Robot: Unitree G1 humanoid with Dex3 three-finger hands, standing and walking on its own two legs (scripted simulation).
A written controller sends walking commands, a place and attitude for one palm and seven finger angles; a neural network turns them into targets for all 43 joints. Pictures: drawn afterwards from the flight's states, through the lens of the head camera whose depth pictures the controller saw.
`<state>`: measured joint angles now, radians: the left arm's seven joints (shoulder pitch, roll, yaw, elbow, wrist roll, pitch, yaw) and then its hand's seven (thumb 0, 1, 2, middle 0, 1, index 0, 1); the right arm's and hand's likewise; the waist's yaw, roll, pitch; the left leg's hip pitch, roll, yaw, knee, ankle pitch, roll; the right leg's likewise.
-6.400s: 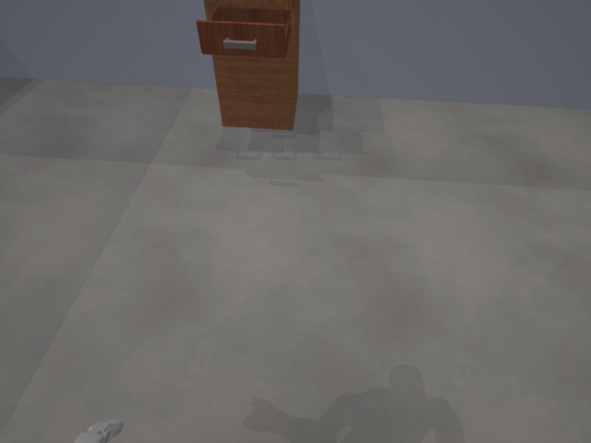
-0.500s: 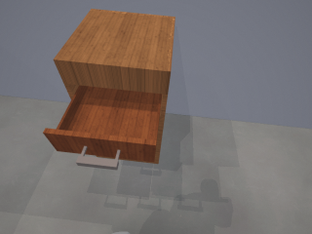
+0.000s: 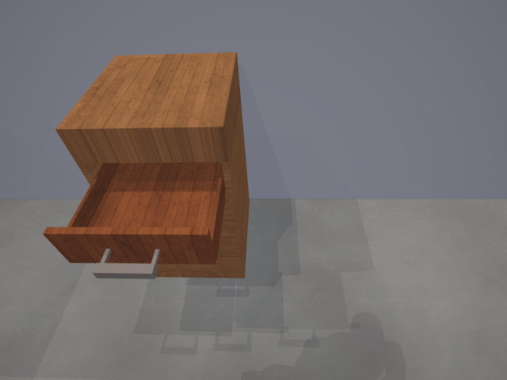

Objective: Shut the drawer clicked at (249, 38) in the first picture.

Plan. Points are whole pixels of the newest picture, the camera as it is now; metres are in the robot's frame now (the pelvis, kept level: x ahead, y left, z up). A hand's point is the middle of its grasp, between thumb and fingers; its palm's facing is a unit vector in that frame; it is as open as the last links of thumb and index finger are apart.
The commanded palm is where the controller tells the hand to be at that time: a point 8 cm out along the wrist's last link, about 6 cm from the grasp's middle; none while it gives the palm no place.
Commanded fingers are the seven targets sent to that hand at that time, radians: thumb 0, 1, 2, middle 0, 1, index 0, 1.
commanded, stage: come to a stop and stand still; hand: left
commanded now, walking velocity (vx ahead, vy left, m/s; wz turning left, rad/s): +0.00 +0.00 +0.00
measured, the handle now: (128, 262) +0.41 +0.33 -0.16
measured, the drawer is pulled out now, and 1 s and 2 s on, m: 0.24 0.24 0.24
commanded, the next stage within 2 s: look again from close up in 1.30 s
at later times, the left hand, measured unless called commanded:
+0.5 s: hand out of the picture -0.04 +0.15 -0.17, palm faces +0.08 -0.99 -0.15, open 7.4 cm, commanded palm none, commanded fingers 0.00 0.90 0.90 -0.20 -0.30 -0.20 -0.30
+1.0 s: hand out of the picture -0.02 +0.20 -0.17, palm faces +0.04 -0.99 -0.16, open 7.4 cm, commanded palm none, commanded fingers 0.00 0.90 0.90 -0.20 -0.30 -0.20 -0.30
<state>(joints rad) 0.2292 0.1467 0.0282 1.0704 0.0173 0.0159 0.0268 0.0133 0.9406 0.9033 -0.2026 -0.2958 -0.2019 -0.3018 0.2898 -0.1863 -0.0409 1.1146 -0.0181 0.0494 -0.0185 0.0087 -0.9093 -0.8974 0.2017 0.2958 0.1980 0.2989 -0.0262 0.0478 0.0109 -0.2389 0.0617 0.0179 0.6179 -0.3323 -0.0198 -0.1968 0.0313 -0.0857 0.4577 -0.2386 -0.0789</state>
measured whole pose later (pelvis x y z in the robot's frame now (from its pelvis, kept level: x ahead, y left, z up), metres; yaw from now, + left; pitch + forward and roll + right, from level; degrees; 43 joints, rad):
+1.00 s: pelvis +0.00 +0.04 +0.00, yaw +0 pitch -1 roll +0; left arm 0.30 0.12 0.01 1.15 0.01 -0.01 0.03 0.01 0.91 0.90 -0.20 -0.30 -0.20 -0.30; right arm 0.33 -0.09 0.01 1.15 -0.01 -0.02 -0.04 0.01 -0.91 -0.90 0.20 0.30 0.20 0.30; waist 0.00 0.00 0.03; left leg -0.12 0.00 0.05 0.38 -0.25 0.01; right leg -0.18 -0.01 -0.06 0.40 -0.20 -0.02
